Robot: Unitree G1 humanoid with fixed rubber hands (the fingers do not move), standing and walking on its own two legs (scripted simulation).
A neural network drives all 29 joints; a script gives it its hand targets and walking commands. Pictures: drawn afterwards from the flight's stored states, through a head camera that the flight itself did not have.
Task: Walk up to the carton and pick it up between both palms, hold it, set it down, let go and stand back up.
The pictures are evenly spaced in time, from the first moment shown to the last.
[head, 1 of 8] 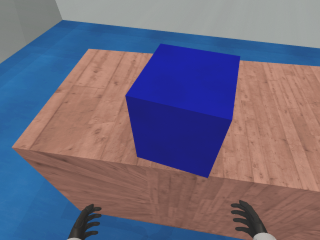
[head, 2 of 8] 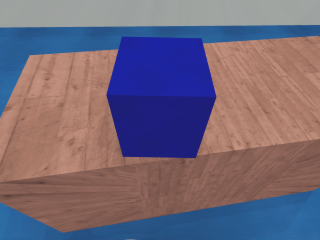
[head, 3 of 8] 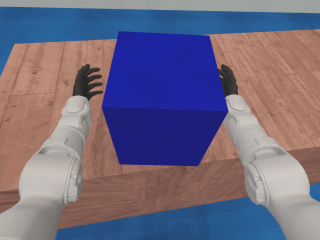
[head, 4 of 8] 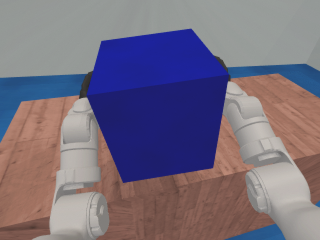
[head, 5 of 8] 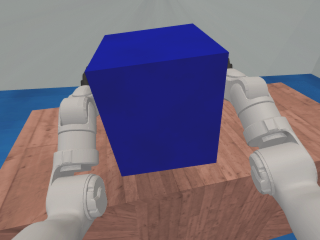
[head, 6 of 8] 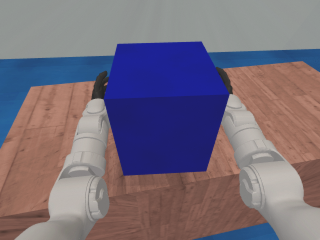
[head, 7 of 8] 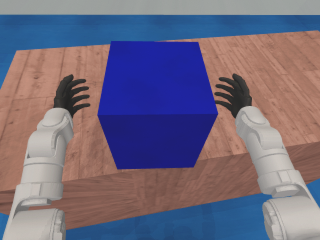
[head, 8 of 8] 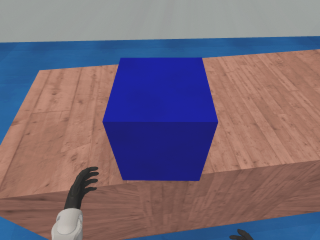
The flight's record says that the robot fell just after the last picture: no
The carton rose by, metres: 0.20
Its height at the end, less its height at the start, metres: +0.00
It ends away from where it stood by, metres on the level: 0.02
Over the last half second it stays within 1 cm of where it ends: yes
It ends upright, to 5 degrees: yes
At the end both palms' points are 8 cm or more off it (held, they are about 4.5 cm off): yes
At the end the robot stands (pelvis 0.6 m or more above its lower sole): yes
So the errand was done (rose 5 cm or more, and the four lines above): yes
